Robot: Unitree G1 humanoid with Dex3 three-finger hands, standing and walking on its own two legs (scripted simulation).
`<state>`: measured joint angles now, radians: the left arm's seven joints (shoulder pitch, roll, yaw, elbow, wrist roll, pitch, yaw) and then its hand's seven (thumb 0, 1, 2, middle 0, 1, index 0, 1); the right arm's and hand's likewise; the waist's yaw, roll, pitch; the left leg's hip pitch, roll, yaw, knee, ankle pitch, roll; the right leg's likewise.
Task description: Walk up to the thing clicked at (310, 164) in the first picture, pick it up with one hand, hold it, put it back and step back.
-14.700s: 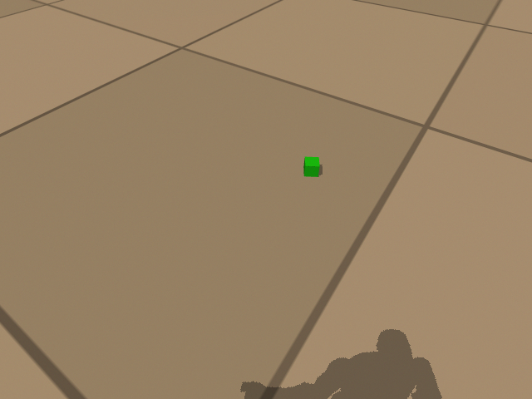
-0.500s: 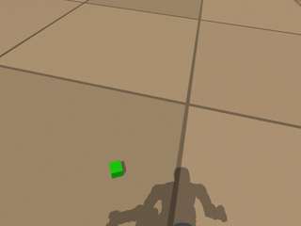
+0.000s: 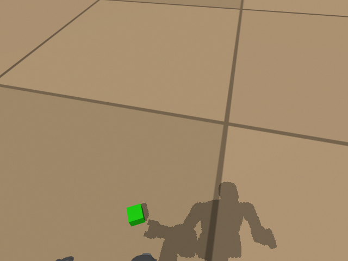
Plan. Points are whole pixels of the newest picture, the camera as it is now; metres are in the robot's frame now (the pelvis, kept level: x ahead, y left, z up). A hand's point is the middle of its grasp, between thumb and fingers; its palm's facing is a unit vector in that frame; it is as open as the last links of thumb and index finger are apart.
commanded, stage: walk up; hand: left
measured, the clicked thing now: (136, 215) +0.46 +0.26 -0.73
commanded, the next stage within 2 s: none
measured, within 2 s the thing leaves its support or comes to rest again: neither
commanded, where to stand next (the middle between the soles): +0.08 +0.01 m, yaw +1 degrees
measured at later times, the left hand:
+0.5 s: hand out of the picture +0.09 +0.26 -0.15, palm faces +0.00 -0.93 -0.36, open 7.4 cm
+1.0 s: hand out of the picture +0.09 +0.27 -0.15, palm faces -0.01 -0.95 -0.31, open 7.4 cm
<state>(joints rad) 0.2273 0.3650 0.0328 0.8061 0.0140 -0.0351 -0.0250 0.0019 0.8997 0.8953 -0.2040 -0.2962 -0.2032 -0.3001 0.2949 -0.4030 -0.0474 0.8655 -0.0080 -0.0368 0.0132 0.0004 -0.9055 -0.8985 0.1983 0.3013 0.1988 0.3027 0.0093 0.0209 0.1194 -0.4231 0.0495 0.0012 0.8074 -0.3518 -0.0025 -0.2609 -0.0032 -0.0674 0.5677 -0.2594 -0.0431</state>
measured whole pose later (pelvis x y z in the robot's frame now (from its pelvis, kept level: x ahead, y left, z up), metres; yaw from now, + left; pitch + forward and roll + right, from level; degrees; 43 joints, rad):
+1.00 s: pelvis +0.02 +0.02 +0.02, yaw +1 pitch -2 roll -1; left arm 0.10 0.36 0.01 1.16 0.00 0.00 -0.01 0.00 0.90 0.90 -0.20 -0.30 -0.20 -0.30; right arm 0.10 -0.35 -0.01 1.17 -0.01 0.00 0.02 0.00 -0.90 -0.90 0.20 0.30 0.20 0.30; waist -0.01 -0.01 0.06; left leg -0.21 0.02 0.03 0.34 -0.09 0.01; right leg -0.09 -0.03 -0.01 0.32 -0.19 0.03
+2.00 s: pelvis +0.08 +0.01 -0.02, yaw -2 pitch -2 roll +0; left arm 0.12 0.40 0.06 0.89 -0.01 0.06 0.00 0.00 0.90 0.90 -0.20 -0.30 -0.20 -0.30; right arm 0.01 -0.36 -0.04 0.86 -0.01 0.03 -0.01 0.00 -0.90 -0.90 0.20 0.30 0.20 0.30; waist 0.02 -0.01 0.19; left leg -0.45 0.06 0.05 0.65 -0.16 0.01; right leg -0.36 0.02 0.05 0.95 -0.52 -0.01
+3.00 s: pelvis +0.05 +0.01 -0.02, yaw +3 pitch -1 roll +0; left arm 0.12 0.38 0.02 0.89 0.03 -0.01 0.01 0.00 0.90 0.89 -0.21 -0.30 -0.20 -0.30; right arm 0.14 -0.40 -0.04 0.91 0.00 0.03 0.01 0.00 -0.91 -0.90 0.20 0.30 0.20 0.30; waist 0.01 0.02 0.14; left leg -0.29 0.00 -0.01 0.76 -0.51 0.02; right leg -0.43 -0.05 0.00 0.70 -0.25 0.01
